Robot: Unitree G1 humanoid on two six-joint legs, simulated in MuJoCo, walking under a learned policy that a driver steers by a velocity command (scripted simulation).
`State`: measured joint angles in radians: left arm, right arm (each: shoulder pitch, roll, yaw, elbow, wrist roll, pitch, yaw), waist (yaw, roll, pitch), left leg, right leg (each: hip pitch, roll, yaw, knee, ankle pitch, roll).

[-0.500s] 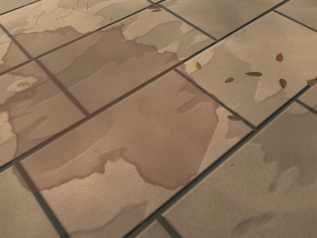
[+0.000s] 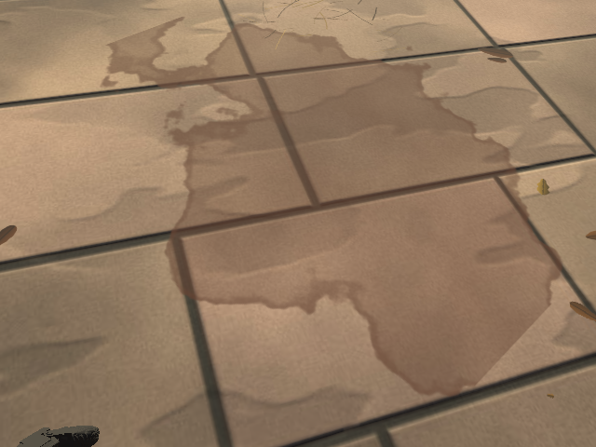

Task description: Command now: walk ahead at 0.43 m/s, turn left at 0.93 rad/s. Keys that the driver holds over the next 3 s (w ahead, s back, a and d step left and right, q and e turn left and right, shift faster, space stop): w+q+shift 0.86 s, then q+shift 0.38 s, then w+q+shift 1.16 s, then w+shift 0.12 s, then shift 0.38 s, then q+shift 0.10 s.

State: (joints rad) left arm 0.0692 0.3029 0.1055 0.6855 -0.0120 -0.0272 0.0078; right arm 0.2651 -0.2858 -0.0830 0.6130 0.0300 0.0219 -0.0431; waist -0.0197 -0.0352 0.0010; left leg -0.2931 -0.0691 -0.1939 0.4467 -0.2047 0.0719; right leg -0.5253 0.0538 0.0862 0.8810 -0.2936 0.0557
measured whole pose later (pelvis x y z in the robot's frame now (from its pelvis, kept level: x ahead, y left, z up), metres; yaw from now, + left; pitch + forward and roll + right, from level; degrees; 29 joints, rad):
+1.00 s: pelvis +0.51 +0.33 -0.03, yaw +56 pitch +2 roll +1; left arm -0.01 0.28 -0.01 0.56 0.04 -0.06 -0.02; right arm 0.44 -0.34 -0.07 0.81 0.02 -0.05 0.00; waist -0.11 -0.01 0.07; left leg 0.06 -0.19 -0.25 0.40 -0.43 0.15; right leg -0.69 -0.07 0.06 0.60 0.02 0.04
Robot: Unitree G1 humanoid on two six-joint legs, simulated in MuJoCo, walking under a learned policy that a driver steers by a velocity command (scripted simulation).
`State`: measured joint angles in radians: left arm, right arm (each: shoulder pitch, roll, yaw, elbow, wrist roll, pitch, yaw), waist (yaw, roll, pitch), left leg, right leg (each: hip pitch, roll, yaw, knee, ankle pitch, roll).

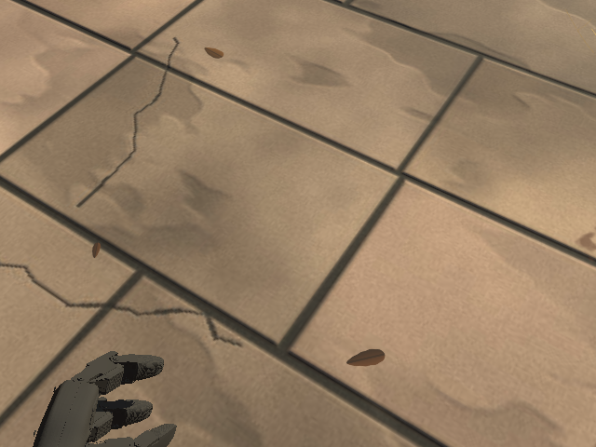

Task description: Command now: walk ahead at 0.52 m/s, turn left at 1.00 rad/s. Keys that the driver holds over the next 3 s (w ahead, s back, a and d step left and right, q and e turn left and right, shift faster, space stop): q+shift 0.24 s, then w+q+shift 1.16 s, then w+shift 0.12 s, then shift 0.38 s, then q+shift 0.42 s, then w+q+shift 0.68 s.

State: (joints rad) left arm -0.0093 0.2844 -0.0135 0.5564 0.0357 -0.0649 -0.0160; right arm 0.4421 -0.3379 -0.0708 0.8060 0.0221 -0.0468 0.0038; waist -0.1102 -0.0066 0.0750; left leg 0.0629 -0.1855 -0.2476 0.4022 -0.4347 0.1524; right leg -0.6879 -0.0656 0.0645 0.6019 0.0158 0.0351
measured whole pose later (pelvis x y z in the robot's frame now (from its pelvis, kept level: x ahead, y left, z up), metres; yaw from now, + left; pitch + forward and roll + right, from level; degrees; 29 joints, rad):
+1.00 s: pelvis +0.55 +0.25 -0.01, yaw +59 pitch +1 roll -1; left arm 0.13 0.33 0.04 0.64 0.05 -0.04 0.01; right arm 0.34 -0.38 -0.07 0.79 -0.01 -0.04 0.02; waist -0.05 0.03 0.05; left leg -0.20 -0.10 -0.18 1.17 -0.42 0.13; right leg -0.47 -0.05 -0.05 0.69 -0.23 0.03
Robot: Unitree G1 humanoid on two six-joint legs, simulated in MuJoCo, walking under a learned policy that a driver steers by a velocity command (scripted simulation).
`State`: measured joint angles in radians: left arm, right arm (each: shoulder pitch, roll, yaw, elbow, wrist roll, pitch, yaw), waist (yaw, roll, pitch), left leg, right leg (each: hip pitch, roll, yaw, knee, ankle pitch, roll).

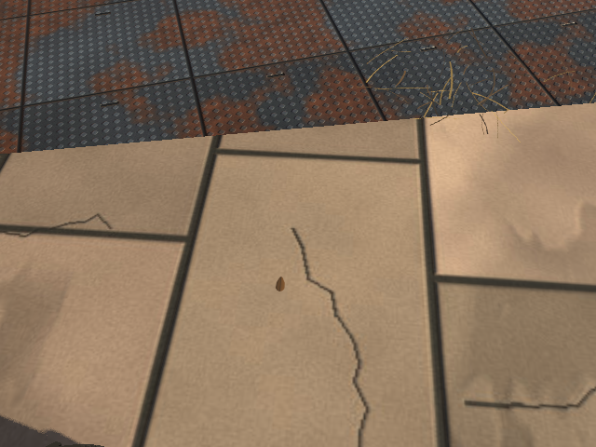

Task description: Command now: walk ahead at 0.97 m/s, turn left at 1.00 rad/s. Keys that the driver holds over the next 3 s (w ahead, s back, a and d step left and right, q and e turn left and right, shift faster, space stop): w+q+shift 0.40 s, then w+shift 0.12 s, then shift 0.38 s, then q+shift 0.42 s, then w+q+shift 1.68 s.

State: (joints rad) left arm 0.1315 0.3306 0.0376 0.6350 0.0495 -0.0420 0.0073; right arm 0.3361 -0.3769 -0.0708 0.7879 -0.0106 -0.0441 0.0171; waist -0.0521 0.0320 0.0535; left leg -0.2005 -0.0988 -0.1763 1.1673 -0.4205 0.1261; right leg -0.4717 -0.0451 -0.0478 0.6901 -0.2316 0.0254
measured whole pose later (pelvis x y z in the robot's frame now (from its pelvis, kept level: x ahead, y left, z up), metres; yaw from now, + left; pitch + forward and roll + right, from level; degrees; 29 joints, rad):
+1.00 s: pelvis +0.76 +0.21 +0.02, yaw +38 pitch +0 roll -2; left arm 0.14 0.23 0.01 0.77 0.03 -0.08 -0.02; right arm 0.20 -0.28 -0.06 0.79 0.02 0.02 -0.04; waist 0.01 -0.01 0.10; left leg -0.54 -0.01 -0.15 1.19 -0.45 -0.05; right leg -0.36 0.07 -0.08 0.41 -0.05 -0.09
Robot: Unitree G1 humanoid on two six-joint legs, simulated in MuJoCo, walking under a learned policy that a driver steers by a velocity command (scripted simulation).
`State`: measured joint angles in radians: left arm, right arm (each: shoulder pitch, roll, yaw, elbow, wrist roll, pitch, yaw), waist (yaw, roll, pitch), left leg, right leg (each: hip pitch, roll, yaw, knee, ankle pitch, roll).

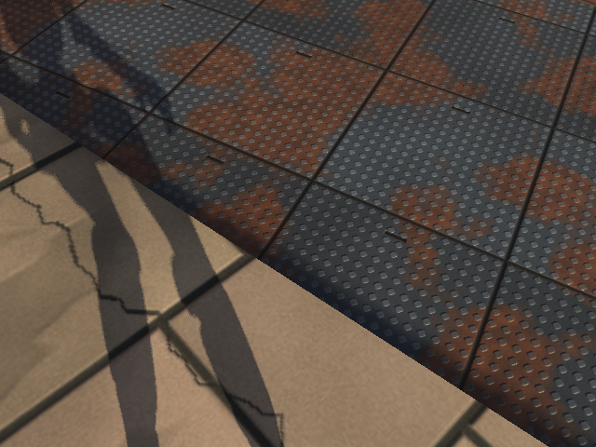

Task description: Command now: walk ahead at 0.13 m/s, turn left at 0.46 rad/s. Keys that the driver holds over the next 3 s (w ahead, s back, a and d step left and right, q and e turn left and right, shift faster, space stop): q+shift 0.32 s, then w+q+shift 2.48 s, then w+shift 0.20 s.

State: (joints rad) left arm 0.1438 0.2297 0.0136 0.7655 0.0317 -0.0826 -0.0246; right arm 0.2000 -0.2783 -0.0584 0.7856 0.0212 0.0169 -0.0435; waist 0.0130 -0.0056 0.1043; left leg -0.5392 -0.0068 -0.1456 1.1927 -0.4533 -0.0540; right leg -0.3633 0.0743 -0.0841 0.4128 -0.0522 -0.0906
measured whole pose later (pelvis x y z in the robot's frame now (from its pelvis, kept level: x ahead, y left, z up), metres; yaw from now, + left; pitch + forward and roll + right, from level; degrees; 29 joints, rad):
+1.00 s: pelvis +0.37 +0.18 +0.00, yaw +50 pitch +2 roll -2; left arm 0.43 0.30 0.07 0.82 0.03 -0.07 0.00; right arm 0.11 -0.34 -0.06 0.65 -0.04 0.00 0.08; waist 0.06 0.07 -0.01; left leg -0.72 0.01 -0.02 1.27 -0.15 0.09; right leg -0.03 0.00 -0.19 0.37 -0.37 0.00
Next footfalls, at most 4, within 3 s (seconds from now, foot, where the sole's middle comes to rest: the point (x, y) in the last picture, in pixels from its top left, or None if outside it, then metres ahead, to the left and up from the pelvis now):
0.34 left None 0.08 0.16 -0.77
0.76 right None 0.40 0.06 -0.77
1.22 left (85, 389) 0.54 0.48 -0.77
1.60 right None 0.83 0.85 -0.77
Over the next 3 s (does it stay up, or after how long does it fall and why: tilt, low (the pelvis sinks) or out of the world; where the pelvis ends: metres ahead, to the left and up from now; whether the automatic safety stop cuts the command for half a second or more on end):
stays up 0.12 1.75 -0.02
